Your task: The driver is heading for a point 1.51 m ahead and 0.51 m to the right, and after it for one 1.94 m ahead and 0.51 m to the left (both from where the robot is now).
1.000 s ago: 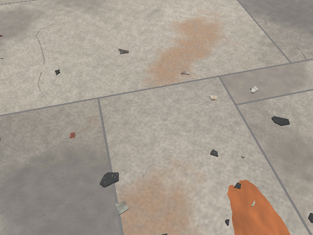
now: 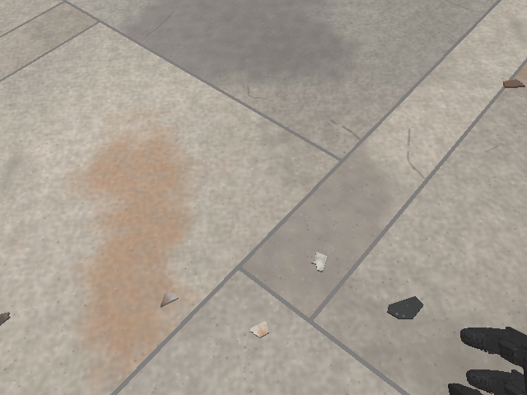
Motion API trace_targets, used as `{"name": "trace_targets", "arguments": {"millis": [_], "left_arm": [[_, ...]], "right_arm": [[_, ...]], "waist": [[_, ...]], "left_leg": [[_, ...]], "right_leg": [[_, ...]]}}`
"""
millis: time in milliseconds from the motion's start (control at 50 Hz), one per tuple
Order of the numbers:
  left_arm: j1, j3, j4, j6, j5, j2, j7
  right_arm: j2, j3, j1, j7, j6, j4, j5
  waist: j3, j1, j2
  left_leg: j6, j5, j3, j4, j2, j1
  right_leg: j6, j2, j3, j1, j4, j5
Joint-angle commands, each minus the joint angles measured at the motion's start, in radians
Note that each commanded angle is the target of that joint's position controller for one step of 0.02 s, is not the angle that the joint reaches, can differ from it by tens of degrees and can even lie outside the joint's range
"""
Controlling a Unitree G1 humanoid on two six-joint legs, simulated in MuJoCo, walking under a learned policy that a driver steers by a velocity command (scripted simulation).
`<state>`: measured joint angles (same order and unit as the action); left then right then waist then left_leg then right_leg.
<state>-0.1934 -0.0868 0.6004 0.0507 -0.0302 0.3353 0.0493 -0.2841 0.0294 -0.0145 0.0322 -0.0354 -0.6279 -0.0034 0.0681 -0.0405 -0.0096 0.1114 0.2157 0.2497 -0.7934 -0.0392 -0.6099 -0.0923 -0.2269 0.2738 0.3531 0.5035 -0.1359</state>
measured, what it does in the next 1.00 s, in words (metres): steps on the spot, turning right: left foot, then right foot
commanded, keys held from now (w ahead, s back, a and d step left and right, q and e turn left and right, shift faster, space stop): e+shift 0.46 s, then shift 0.54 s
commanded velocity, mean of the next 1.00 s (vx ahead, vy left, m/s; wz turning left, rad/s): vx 0.02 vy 0.00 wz -0.66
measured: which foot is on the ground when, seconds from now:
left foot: up 0.00-0.10, down 0.12-0.56, up 0.58-0.92, down 0.94-1.00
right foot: down 0.00-0.10, up 0.12-0.54, down 0.56-1.00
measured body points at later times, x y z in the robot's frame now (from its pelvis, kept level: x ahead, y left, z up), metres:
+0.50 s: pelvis +0.04 +0.06 +0.00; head +0.07 +0.03 +0.45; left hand +0.31 +0.23 -0.08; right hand +0.05 -0.26 -0.10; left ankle +0.15 +0.16 -0.73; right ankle -0.01 -0.06 -0.70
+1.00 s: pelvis +0.04 +0.04 +0.00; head +0.05 +0.03 +0.45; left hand +0.32 +0.12 -0.10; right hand -0.02 -0.26 -0.11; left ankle +0.12 +0.15 -0.74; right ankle -0.03 -0.05 -0.73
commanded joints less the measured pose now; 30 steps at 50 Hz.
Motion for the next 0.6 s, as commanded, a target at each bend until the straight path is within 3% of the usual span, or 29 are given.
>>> {"name": "trace_targets", "arguments": {"millis": [20,80,100,120,140,160,180,200,220,260,340,400,480,520,540,560,580,600], "left_arm": [[0.012,-0.042,-0.09,0.001,0.006,0.128,0.008],[0.046,-0.041,-0.114,0.001,0.005,0.114,-0.001],[0.042,-0.035,-0.116,0.002,0.001,0.093,-0.006],[-0.049,-0.014,-0.104,0.003,0.009,0.024,-0.013],[-0.084,-0.021,-0.13,-0.001,0.003,0.061,-0.021],[-0.071,-0.045,-0.127,-0.012,0.01,0.161,-0.031],[-0.055,-0.058,-0.101,-0.008,0.001,0.202,-0.034],[-0.06,-0.058,-0.08,0.004,0.001,0.191,-0.029],[-0.075,-0.052,-0.076,0.013,0.006,0.17,-0.026],[-0.061,-0.032,-0.091,0.015,0.003,0.12,-0.029],[0.013,-0.017,-0.124,0.006,0.0,0.086,-0.028],[0.016,-0.011,-0.124,0.006,0.008,0.067,-0.035],[-0.012,-0.018,-0.104,0.017,0.01,0.071,-0.049],[-0.08,-0.025,-0.076,0.021,0.014,0.06,-0.054],[-0.147,-0.036,-0.044,0.021,0.016,0.075,-0.05],[-0.191,-0.057,-0.035,0.016,0.014,0.149,-0.039],[-0.141,-0.07,-0.073,0.01,0.031,0.265,-0.026],[-0.144,-0.061,-0.088,-0.016,0.074,0.221,-0.033]], "right_arm": [[-0.09,0.036,-0.006,-0.003,-0.016,0.054,0.003],[-0.122,0.061,0.043,-0.015,-0.036,0.03,0.008],[-0.125,0.067,0.078,-0.018,-0.04,0.014,0.01],[-0.162,0.075,0.076,-0.012,-0.03,0.024,-0.003],[-0.196,0.08,0.078,-0.01,-0.012,0.038,-0.04],[-0.168,0.084,0.091,-0.007,-0.009,0.041,-0.038],[-0.117,0.072,0.055,0.001,-0.003,0.059,-0.029],[-0.096,0.065,0.031,0.01,0.01,0.067,-0.018],[-0.1,0.062,0.017,0.019,0.02,0.073,-0.011],[-0.11,0.06,0.034,0.032,0.032,0.063,-0.018],[-0.139,0.076,0.109,0.033,0.042,0.033,-0.026],[-0.168,0.092,0.092,0.022,0.044,0.024,-0.017],[-0.186,0.106,0.083,-0.001,0.039,0.005,0.002],[-0.177,0.104,0.083,-0.008,0.038,-0.011,0.024],[-0.143,0.096,0.12,-0.012,0.04,-0.032,0.034],[-0.086,0.082,0.16,-0.023,0.042,-0.039,0.018],[-0.059,0.066,0.124,-0.024,0.037,0.027,-0.024],[-0.114,0.084,0.013,-0.012,0.032,0.043,-0.012]], "waist": [[-0.187,0.009,0.155],[-0.178,0.032,0.19],[-0.182,0.045,0.145],[-0.24,-0.004,-0.023],[-0.233,-0.038,-0.227],[-0.226,-0.017,-0.243],[-0.184,-0.003,-0.165],[-0.153,-0.004,-0.11],[-0.129,-0.003,-0.093],[-0.1,0.012,-0.096],[-0.149,0.07,-0.139],[-0.173,0.067,-0.152],[-0.173,0.051,-0.167],[-0.181,0.006,-0.14],[-0.182,-0.011,-0.095],[-0.146,0.001,0.123],[-0.131,0.032,0.39],[-0.197,-0.061,0.26]], "left_leg": [[-0.009,-0.03,-0.055,0.116,-0.054,0.121],[-0.043,-0.078,-0.05,0.334,-0.038,0.266],[-0.073,-0.201,-0.054,0.453,0.013,0.379],[-0.168,-0.293,0.102,0.441,0.22,0.557],[-0.326,-0.436,0.31,0.456,0.396,0.576],[-0.389,-0.332,0.394,0.48,0.45,0.543],[-0.36,-0.205,0.266,0.473,0.379,0.502],[-0.313,-0.104,0.158,0.469,0.308,0.461],[-0.295,-0.1,0.088,0.475,0.277,0.418],[-0.293,-0.15,-0.027,0.503,0.239,0.385],[-0.336,-0.197,-0.105,0.514,0.291,0.514],[-0.332,-0.181,-0.174,0.517,0.322,0.5],[-0.301,-0.136,-0.257,0.496,0.343,0.441],[-0.262,-0.145,-0.287,0.416,0.339,0.413],[-0.203,-0.11,-0.328,0.322,0.308,0.338],[-0.105,0.11,-0.423,0.089,0.212,0.131],[-0.026,0.457,-0.415,-0.173,0.078,-0.156],[-0.041,0.454,-0.249,-0.343,0.075,-0.128]], "right_leg": [[-0.07,0.217,0.27,-0.122,-0.068,0.162],[-0.04,0.2,0.334,-0.119,0.003,0.101],[-0.01,0.155,0.301,-0.068,0.085,-0.082],[0.034,0.074,0.178,0.056,0.288,-0.452],[0.087,-0.008,0.01,0.209,0.48,-0.586],[0.137,0.092,-0.036,0.279,0.65,-0.502],[0.156,0.14,-0.059,0.289,0.713,-0.411],[0.168,0.162,-0.084,0.291,0.76,-0.34],[0.177,0.173,-0.122,0.295,0.821,-0.292],[0.184,0.207,-0.204,0.297,0.805,-0.238],[0.203,0.289,-0.246,0.32,0.659,-0.228],[0.187,0.321,-0.27,0.224,0.523,-0.231],[0.133,0.301,-0.328,0.048,0.305,-0.233],[0.084,0.259,-0.357,-0.083,0.095,-0.161],[0.047,0.228,-0.343,-0.204,-0.017,-0.1],[-0.026,0.368,-0.109,-0.34,-0.128,0.123],[-0.212,0.626,0.23,-0.357,-0.128,0.379],[-0.277,0.638,0.228,-0.253,-0.176,0.304]]}}
Keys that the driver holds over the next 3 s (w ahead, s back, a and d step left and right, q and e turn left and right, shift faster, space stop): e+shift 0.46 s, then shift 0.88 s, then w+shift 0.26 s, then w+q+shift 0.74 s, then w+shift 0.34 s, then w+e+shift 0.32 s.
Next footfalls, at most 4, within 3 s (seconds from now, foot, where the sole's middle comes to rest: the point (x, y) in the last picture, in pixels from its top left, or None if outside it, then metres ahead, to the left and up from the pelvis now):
0.12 left None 0.19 0.15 -0.77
0.56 right None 0.01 -0.07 -0.77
0.94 left None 0.15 0.12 -0.77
1.64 right None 0.03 -0.14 -0.77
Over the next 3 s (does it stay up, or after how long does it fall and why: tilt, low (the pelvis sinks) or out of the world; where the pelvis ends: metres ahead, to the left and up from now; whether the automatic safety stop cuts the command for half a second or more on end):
stays up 1.15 -0.28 -0.02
